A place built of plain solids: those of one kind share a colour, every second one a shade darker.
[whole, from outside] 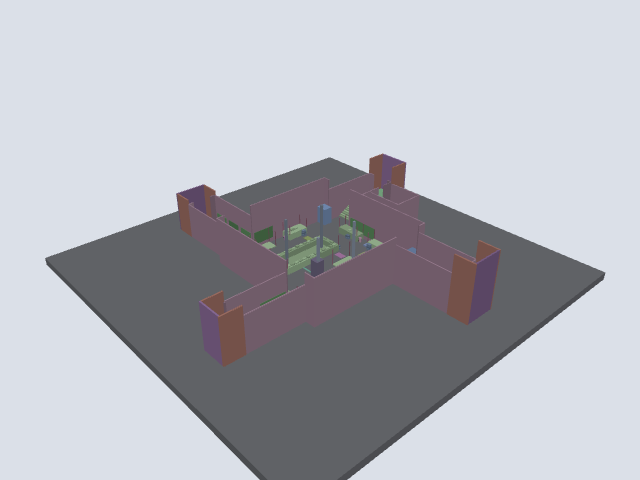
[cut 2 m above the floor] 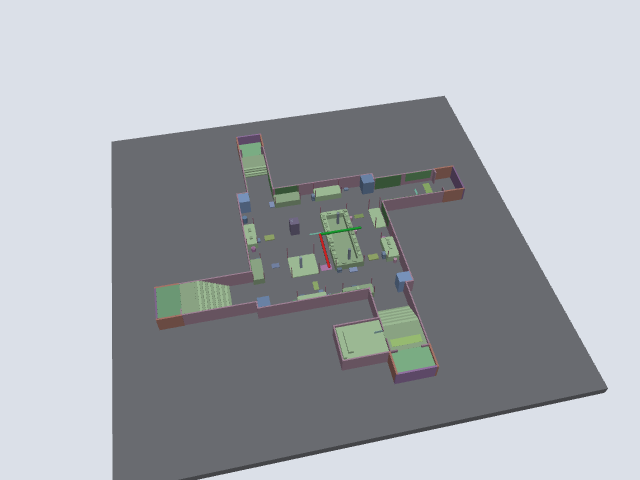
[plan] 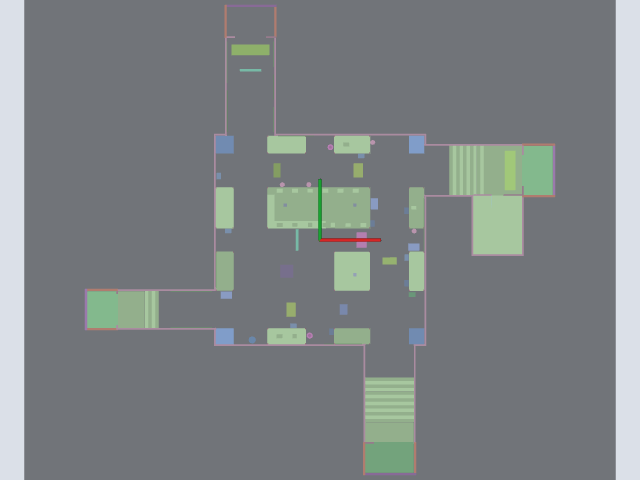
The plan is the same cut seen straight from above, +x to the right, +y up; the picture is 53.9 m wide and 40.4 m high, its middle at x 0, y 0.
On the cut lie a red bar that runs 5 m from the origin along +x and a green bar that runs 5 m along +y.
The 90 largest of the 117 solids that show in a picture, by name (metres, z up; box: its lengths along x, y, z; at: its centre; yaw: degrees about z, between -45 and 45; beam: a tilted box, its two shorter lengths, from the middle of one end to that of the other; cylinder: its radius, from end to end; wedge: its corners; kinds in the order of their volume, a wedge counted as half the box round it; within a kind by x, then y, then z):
{
 "piece_1": {"box": [2.26, 3.1, 0.69], "at": [-15.87, -5.85, 0.3]},
 "piece_2": {"box": [0.29, 3.12, 0.69], "at": [-14.6, -5.85, 0.3]},
 "piece_3": {"box": [0.29, 3.12, 0.53], "at": [-14.3, -5.85, 0.22]},
 "piece_4": {"box": [1.52, 3.32, 0.95], "at": [-8.02, -2.63, 0.42]},
 "piece_5": {"box": [1.52, 3.47, 0.95], "at": [-8.02, 2.71, 0.42]},
 "piece_6": {"box": [0.62, 2.23, 0.95], "at": [-4.14, 2.71, 0.42]},
 "piece_7": {"box": [3.28, 1.36, 0.95], "at": [-2.81, -8.1, 0.42]},
 "piece_8": {"box": [3.28, 1.51, 0.17], "at": [-2.81, 8.03, 0.04]},
 "piece_9": {"box": [4.94, 0.62, 0.95], "at": [-1.98, 1.28, 0.42]},
 "piece_10": {"box": [8.63, 3.43, 0.17], "at": [-0.11, 2.71, 0.04]},
 "piece_11": {"box": [8.67, 0.62, 0.95], "at": [-0.11, 4.13, 0.42]},
 "piece_12": {"box": [3.06, 1.36, 0.95], "at": [2.7, -8.1, 0.42]},
 "piece_13": {"box": [3.02, 3.28, 0.17], "at": [2.7, -2.63, 0.04]},
 "piece_14": {"box": [3.06, 1.51, 0.95], "at": [2.7, 8.03, 0.42]},
 "piece_15": {"box": [3.03, 0.62, 0.95], "at": [2.71, 1.28, 0.42]},
 "piece_16": {"box": [0.62, 2.23, 0.95], "at": [3.92, 2.71, 0.42]},
 "piece_17": {"box": [4.09, 1.65, 2.34], "at": [5.86, -16.17, 1.12]},
 "piece_18": {"box": [4.11, 0.29, 2.34], "at": [5.86, -15.21, 1.12]},
 "piece_19": {"box": [4.11, 0.29, 2.17], "at": [5.86, -14.91, 1.03]},
 "piece_20": {"box": [4.11, 0.29, 1.99], "at": [5.86, -14.62, 0.95]},
 "piece_21": {"box": [4.11, 0.29, 1.81], "at": [5.86, -14.34, 0.86]},
 "piece_22": {"box": [4.11, 0.29, 1.64], "at": [5.86, -14.04, 0.77]},
 "piece_23": {"box": [4.11, 0.29, 1.46], "at": [5.86, -13.76, 0.68]},
 "piece_24": {"box": [4.11, 0.29, 1.28], "at": [5.86, -13.46, 0.59]},
 "piece_25": {"box": [4.11, 0.29, 1.11], "at": [5.86, -13.18, 0.5]},
 "piece_26": {"box": [4.11, 0.29, 0.93], "at": [5.86, -12.88, 0.42]},
 "piece_27": {"box": [4.11, 0.29, 0.76], "at": [5.86, -12.6, 0.33]},
 "piece_28": {"box": [4.11, 0.29, 0.58], "at": [5.86, -12.3, 0.24]},
 "piece_29": {"box": [4.11, 0.29, 0.4], "at": [5.86, -12.02, 0.15]},
 "piece_30": {"box": [1.29, 3.32, 0.95], "at": [8.14, -2.63, 0.42]},
 "piece_31": {"box": [1.29, 3.47, 0.95], "at": [8.14, 2.71, 0.42]},
 "piece_32": {"box": [0.29, 4.15, 0.54], "at": [11.61, 5.86, 0.22]},
 "piece_33": {"box": [0.29, 4.15, 0.71], "at": [11.9, 5.86, 0.3]},
 "piece_34": {"box": [0.29, 4.15, 0.87], "at": [12.19, 5.86, 0.39]},
 "piece_35": {"box": [0.29, 4.15, 1.04], "at": [12.48, 5.86, 0.47]},
 "piece_36": {"box": [0.29, 4.15, 1.2], "at": [12.77, 5.86, 0.55]},
 "piece_37": {"box": [0.29, 4.15, 1.37], "at": [13.06, 5.86, 0.63]},
 "piece_38": {"box": [0.29, 4.15, 1.53], "at": [13.35, 5.86, 0.72]},
 "piece_39": {"box": [0.29, 4.15, 1.7], "at": [13.64, 5.86, 0.8]},
 "piece_40": {"box": [3.71, 0.35, 2.05], "at": [14.95, -0.95, 2.62]},
 "piece_41": {"box": [2.61, 0.55, 0.95], "at": [14.95, -0.2, 2.07]},
 "piece_42": {"box": [4.11, 4.99, 1.7], "at": [14.95, 1.29, 0.8]},
 "piece_43": {"box": [3.22, 4.13, 1.7], "at": [15.39, 5.86, 0.8]},
 "wall_1": {"box": [8.41, 0.15, 4.94], "at": [-12.94, -7.48, 2.42]},
 "wall_2": {"box": [8.41, 0.15, 4.94], "at": [-12.94, -4.23, 2.42]},
 "wall_3": {"box": [0.15, 1.53, 6.41], "at": [-8.86, -8.17, 3.15]},
 "wall_4": {"box": [0.15, 13.24, 6.41], "at": [-8.86, 2.32, 3.15]},
 "wall_5": {"box": [0.15, 8.41, 4.94], "at": [-7.92, 12.95, 2.42]},
 "wall_6": {"box": [0.85, 0.15, 4.94], "at": [-7.58, 17.08, 2.42]},
 "wall_7": {"box": [0.85, 0.15, 4.94], "at": [-4.13, 17.08, 2.42]},
 "wall_8": {"box": [0.15, 8.41, 4.94], "at": [-3.78, 12.95, 2.42]},
 "wall_9": {"box": [12.74, 0.15, 6.41], "at": [-2.56, -8.86, 3.15]},
 "wall_10": {"box": [12.79, 0.15, 6.41], "at": [2.54, 8.86, 3.15]},
 "wall_11": {"box": [0.15, 8.41, 5.44], "at": [3.74, -12.94, 2.67]},
 "wall_12": {"box": [0.15, 8.41, 5.44], "at": [7.97, -12.94, 2.67]},
 "wall_13": {"box": [1.03, 0.15, 6.41], "at": [8.42, -8.86, 3.15]},
 "wall_14": {"box": [0.15, 12.72, 6.41], "at": [8.86, -2.57, 3.15]},
 "wall_15": {"box": [0.15, 1.01, 6.41], "at": [8.86, 8.43, 3.15]},
 "wall_16": {"box": [4.15, 0.15, 4.94], "at": [10.82, 3.71, 2.42]},
 "wall_17": {"box": [0.15, 5.11, 4.7], "at": [12.82, 1.2, 2.3]},
 "wall_18": {"box": [8.41, 0.15, 4.94], "at": [12.95, 8.0, 2.42]},
 "wall_19": {"box": [1.55, 0.12, 4.94], "at": [13.67, 3.79, 2.42]},
 "wall_20": {"box": [4.41, 0.15, 4.7], "at": [14.95, -1.28, 2.3]},
 "wall_21": {"box": [1.55, 0.12, 4.94], "at": [16.22, 3.79, 2.42]},
 "wall_22": {"box": [0.15, 5.14, 4.7], "at": [17.08, 1.22, 2.3]},
 "wall_23": {"box": [0.15, 0.92, 4.94], "at": [17.08, 7.62, 2.42]},
 "street_1": {"box": [2.6, 3.1, 0.69], "at": [-18.3, -5.85, 0.3]},
 "street_2": {"box": [4.09, 2.6, 2.34], "at": [5.86, -18.3, 1.12]},
 "street_3": {"box": [2.6, 4.13, 1.7], "at": [18.3, 5.86, 0.8]},
 "wing_1": {"box": [2.78, 0.2, 6.19], "at": [-18.41, -7.5, 3.05]},
 "wing_2": {"box": [2.78, 0.2, 6.19], "at": [-18.41, -4.2, 3.05]},
 "wing_3": {"box": [0.2, 2.78, 5.55], "at": [-7.95, 18.41, 2.73]},
 "wing_4": {"box": [0.2, 2.78, 5.55], "at": [-3.76, 18.41, 2.73]},
 "wing_5": {"box": [0.2, 2.78, 7.84], "at": [3.71, -18.41, 3.87]},
 "wing_6": {"box": [0.2, 2.78, 7.84], "at": [8.0, -18.41, 3.87]},
 "wing_7": {"box": [2.78, 0.2, 7.2], "at": [18.41, 3.69, 3.55]},
 "wing_8": {"box": [2.78, 0.2, 7.2], "at": [18.41, 8.02, 3.55]},
 "opp_1": {"box": [0.2, 3.5, 6.19], "at": [-19.7, -5.85, 3.05]},
 "opp_2": {"box": [4.39, 0.2, 5.55], "at": [-5.85, 19.7, 2.73]},
 "opp_3": {"box": [4.49, 0.2, 7.84], "at": [5.86, -19.7, 3.87]},
 "opp_4": {"box": [0.2, 4.53, 7.2], "at": [19.7, 5.86, 3.55]},
 "store_1": {"box": [1.52, 1.36, 2.45], "at": [-8.02, -8.1, 1.18]},
 "store_2": {"box": [1.52, 1.51, 2.45], "at": [-8.02, 8.03, 1.18]},
 "store_3": {"box": [1.29, 1.36, 2.45], "at": [8.14, -8.1, 1.18]},
 "store_4": {"box": [1.29, 1.51, 2.45], "at": [8.14, 8.03, 1.18]},
 "pillar_1": {"box": [1.1, 1.1, 3.25], "at": [-2.81, -2.63, 1.57]},
 "column_1": {"box": [0.28, 0.28, 6.41], "at": [-2.92, -2.92, 3.15]},
 "column_2": {"box": [0.28, 0.28, 6.41], "at": [-2.92, 2.93, 3.15]},
 "column_3": {"box": [0.28, 0.28, 6.41], "at": [2.93, -2.92, 3.15]},
 "column_4": {"box": [0.28, 0.28, 6.41], "at": [2.93, 2.93, 3.15]}
}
